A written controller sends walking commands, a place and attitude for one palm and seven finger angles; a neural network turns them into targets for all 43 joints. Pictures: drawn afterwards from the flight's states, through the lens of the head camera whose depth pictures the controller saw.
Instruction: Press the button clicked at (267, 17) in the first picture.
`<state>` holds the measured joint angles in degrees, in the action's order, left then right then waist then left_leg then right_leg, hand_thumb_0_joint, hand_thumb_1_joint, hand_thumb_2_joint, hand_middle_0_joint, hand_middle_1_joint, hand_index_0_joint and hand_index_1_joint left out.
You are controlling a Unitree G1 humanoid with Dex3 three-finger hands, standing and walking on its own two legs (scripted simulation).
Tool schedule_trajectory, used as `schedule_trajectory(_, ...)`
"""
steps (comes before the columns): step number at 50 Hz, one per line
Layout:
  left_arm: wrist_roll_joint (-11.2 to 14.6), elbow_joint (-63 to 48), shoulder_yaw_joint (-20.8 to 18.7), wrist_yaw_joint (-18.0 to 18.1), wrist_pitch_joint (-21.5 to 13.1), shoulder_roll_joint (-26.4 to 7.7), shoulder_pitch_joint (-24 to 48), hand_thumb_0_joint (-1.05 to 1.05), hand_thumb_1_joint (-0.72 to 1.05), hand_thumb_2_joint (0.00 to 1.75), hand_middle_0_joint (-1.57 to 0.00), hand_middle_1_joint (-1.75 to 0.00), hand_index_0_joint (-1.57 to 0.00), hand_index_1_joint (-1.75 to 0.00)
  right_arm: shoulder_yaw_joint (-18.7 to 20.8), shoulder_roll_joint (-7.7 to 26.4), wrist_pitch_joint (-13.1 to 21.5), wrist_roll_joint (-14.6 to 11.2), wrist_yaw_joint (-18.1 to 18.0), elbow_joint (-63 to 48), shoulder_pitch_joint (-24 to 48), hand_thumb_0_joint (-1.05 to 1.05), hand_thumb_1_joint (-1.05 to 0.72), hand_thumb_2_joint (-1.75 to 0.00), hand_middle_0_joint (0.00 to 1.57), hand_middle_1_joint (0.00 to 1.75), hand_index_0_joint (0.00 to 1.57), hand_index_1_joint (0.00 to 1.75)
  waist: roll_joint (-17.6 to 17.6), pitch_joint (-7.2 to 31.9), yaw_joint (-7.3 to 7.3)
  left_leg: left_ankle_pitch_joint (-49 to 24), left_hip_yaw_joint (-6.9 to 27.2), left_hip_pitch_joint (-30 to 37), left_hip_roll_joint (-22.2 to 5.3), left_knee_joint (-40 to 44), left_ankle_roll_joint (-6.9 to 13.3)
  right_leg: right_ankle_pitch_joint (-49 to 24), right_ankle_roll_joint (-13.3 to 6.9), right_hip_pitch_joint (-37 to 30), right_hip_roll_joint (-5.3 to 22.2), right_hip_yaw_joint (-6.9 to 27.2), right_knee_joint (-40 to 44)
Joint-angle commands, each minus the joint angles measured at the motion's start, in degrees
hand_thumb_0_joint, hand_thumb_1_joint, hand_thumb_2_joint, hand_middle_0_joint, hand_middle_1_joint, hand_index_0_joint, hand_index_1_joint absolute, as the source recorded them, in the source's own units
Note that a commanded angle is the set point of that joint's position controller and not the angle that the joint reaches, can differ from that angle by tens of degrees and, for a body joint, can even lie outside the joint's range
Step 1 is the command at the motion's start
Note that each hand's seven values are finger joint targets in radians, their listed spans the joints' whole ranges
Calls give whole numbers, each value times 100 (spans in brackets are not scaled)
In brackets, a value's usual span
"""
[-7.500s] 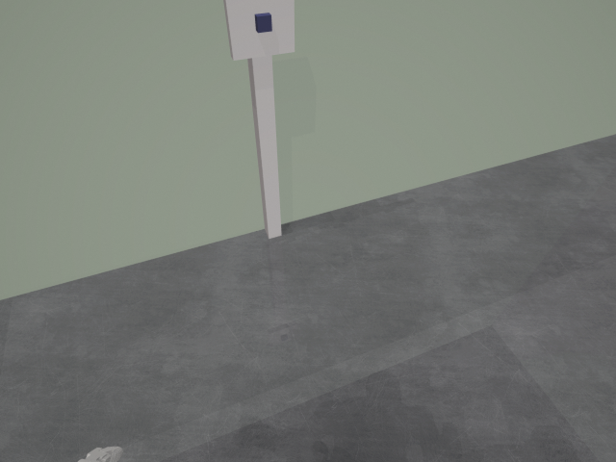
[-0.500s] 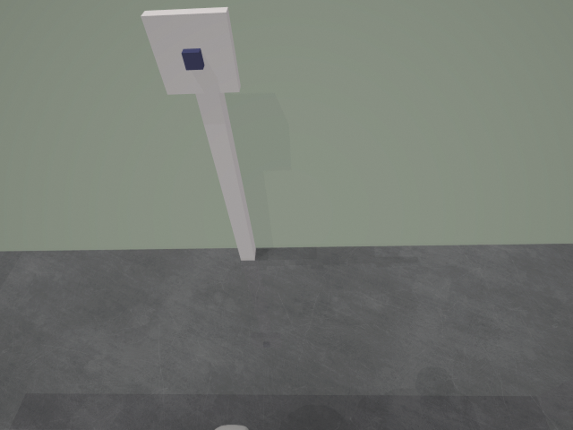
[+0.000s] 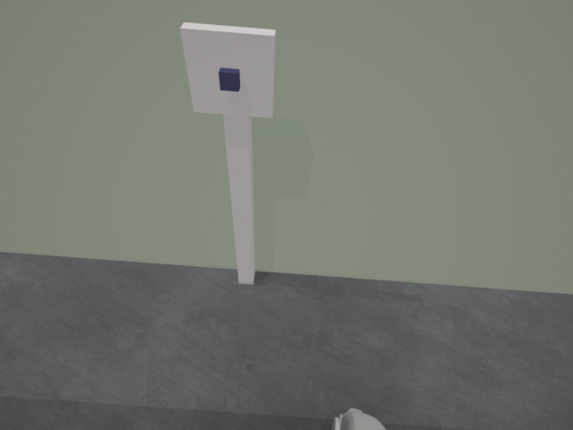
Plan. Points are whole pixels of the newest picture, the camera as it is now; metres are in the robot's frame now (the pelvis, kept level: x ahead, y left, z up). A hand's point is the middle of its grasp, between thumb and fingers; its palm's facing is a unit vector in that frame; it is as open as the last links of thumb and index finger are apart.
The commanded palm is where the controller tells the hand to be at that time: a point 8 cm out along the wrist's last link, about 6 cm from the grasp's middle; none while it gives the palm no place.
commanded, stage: take the last steps up to it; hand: left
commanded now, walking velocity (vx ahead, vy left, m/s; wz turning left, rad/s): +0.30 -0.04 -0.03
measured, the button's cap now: (230, 78) +0.73 +0.18 +0.12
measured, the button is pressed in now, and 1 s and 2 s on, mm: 0 0 0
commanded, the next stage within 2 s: come to a stop and stand still in 0.42 s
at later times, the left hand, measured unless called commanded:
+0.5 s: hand (215, 396) +0.20 +0.13 -0.17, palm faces +0.05 -0.98 -0.21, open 7.2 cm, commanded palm none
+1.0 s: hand (209, 378) +0.24 +0.15 -0.18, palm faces +0.03 -0.97 -0.26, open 7.4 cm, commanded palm none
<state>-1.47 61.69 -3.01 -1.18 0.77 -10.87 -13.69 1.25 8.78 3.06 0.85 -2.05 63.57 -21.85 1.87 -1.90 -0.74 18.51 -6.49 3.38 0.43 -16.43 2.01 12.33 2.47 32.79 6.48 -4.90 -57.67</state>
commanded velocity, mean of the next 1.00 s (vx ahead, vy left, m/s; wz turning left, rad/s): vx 0.04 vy -0.02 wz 0.01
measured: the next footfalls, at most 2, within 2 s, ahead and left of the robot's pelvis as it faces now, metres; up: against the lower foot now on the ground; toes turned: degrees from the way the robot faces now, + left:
right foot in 0.18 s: +0.23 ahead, -0.14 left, +0.00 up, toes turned -9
left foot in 0.64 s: +0.33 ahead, +0.09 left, +0.00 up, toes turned +7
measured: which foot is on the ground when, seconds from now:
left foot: down 0.00-0.18, up 0.20-0.62, down 0.64-1.00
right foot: up 0.00-0.16, down 0.18-0.68, up 0.70-1.00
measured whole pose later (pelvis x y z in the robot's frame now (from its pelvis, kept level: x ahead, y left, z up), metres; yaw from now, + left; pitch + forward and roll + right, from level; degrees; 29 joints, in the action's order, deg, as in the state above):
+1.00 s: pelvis +0.19 -0.05 -0.01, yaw -3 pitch -1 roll +0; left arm -1.4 58.2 -3.5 1.5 1.2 -11.2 -14.5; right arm 3.4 9.4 -1.8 1.3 -1.4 58.6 -6.9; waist -0.8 -2.7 -0.7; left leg 7.8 -7.0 -21.3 -6.2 -30.5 -0.9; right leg 22.9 1.8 15.8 3.7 -3.9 -38.4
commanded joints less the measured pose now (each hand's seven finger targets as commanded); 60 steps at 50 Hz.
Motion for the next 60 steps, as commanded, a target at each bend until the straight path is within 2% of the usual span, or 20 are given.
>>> schedule_trajectory(1,44,-619,3,-34,-144,-170,867,0,90,90,-20,-30,-20,-30,162,744,133,43,-36,12,-624,0,-90,-90,20,30,20,30,-857,-813,284,-3232,722,-104,-1607,444,655,-138,-104,615,41,-41,959)
schedule_trajectory(5,63,-704,-18,-23,-218,-224,947,0,90,90,-20,-30,-20,-30,192,835,96,83,-28,149,-708,0,-90,-90,20,30,20,30,-910,-689,214,-4357,581,-288,-1667,-95,569,180,-394,-538,-321,-291,1870)
schedule_trajectory(8,11,-91,-171,40,-367,-661,-1112,0,90,90,-20,-30,-20,-30,228,930,97,-7,8,101,-427,0,-90,-90,20,30,20,30,-440,376,-733,-4311,199,-1210,-1205,-2494,182,-522,-631,-3356,-415,-181,2679)
schedule_trajectory(9,-35,62,-331,123,-447,-1268,-1753,0,90,90,-20,-30,-20,-30,194,562,122,-90,70,25,-793,0,-90,-90,20,30,20,30,877,1142,-819,-1504,-103,-2607,-446,-4405,-69,-1012,-1234,-4694,1174,1847,3072)
schedule_trajectory(10,100,67,-338,147,-415,-1562,-1846,0,90,90,-20,-30,-20,-30,180,451,75,-125,48,-150,-732,0,-90,-90,20,30,20,30,974,1222,-630,1501,347,-3256,-40,-6051,-101,-1505,-1761,-4455,2246,3385,3892)
schedule_trajectory(12,118,-264,-233,175,-362,-1112,-639,0,90,90,-20,-30,-20,-30,233,404,-17,-53,99,-241,-155,0,-90,-90,20,30,20,30,305,242,-355,624,821,-3557,-621,-6377,-32,820,-1511,-2752,1816,2740,4496)
schedule_trajectory(17,44,-339,-6,224,-468,-391,51,0,90,90,-20,-30,-20,-30,186,67,-287,90,174,-50,-613,0,-90,-90,20,30,20,30,373,-79,363,-243,530,-2845,-857,-4970,-309,94,-1009,-1121,919,709,4775)
schedule_trajectory(25,21,30,-16,195,-527,-471,-689,0,90,90,-20,-30,-20,-30,156,91,-174,43,269,-455,674,0,-90,-90,20,30,20,30,401,-182,-11,-385,196,-3037,-732,-2779,-451,-1068,-1178,-2131,923,708,4579)
schedule_trajectory(29,63,181,75,286,-407,-341,-679,0,90,90,-20,-30,-20,-30,18,94,-104,-2,152,-338,766,0,-90,-90,20,30,20,30,341,40,63,-1067,198,-1745,-507,-1248,-456,-2550,-883,-2216,579,364,3721)
schedule_trajectory(32,98,243,172,386,-246,-58,-1081,0,90,90,-20,-30,-20,-30,105,714,-73,-20,49,-152,361,0,-90,-90,20,30,20,30,-727,461,82,-4959,817,-301,-1554,-1030,1,-696,-229,-1712,-21,145,3099)
schedule_trajectory(35,89,135,123,387,16,-304,-1014,0,90,90,-20,-30,-20,-30,188,989,-229,-63,-116,-210,555,0,-90,-90,20,30,20,30,-1749,116,133,-5724,1436,-932,-2256,-326,701,1900,-21,-1494,-283,62,1453)
schedule_trajectory(41,27,-260,-95,306,139,-178,-820,0,90,90,-20,-30,-20,-30,404,1055,-331,20,-122,-635,1073,0,-90,-90,20,30,20,30,-822,753,101,-4268,1062,-934,-2211,-527,911,1713,14,-704,-309,486,-391)
schedule_trajectory(46,30,-441,-58,260,107,17,-816,0,90,90,-20,-30,-20,-30,440,1008,-362,75,14,-756,1329,0,-90,-90,20,30,20,30,-1371,679,69,-1453,1081,-1806,-1895,-161,658,1542,-75,-1554,-287,130,1269)
schedule_trajectory(48,22,-194,-21,265,24,6,-1301,0,90,90,-20,-30,-20,-30,415,916,-409,52,79,-727,1447,0,-90,-90,20,30,20,30,-1143,607,-174,311,872,-2457,-1476,-271,281,657,-83,-2481,-405,-169,2558)
schedule_trajectory(49,-20,-99,-24,279,-19,-187,-1492,0,90,90,-20,-30,-20,-30,377,689,-443,16,108,-722,1389,0,-90,-90,20,30,20,30,-495,377,-245,998,612,-2898,-1027,-660,-14,562,-94,-2779,-275,19,3371)
schedule_trajectory(50,-64,-182,-26,296,-93,-578,-1288,0,90,90,-20,-30,-20,-30,297,320,-500,-49,154,-773,1308,0,-90,-90,20,30,20,30,762,99,-154,1104,262,-3111,-470,-1650,-379,1985,-438,-2183,707,1489,4459)
schedule_trajectory(51,-37,-414,-37,298,-55,-950,-774,0,90,90,-20,-30,-20,-30,259,262,-539,-28,215,-926,1483,0,-90,-90,20,30,20,30,1076,-378,-135,976,290,-2952,-399,-2143,-417,3247,-817,-1101,1469,2323,5279)
schedule_trajectory(52,-38,-583,-111,319,-69,-1128,-372,0,90,90,-20,-30,-20,-30,299,447,-582,0,243,-909,1554,0,-90,-90,20,30,20,30,1051,-531,-147,770,477,-2697,-425,-2774,-371,3694,-914,-411,1571,2640,5541)
schedule_trajectory(55,-29,-608,-93,327,-119,-927,178,0,90,90,-20,-30,-20,-30,327,554,-554,48,278,-587,887,0,-90,-90,20,30,20,30,781,-713,152,121,571,-2750,-393,-3380,-328,2158,-801,-677,1128,1779,5070)
schedule_trajectory(60,-20,-398,-108,319,-171,-856,-463,0,90,90,-20,-30,-20,-30,233,477,-408,11,241,-622,778,0,-90,-90,20,30,20,30,740,-301,-189,282,369,-2747,-309,-2496,-419,160,-930,-2115,1060,1278,4406)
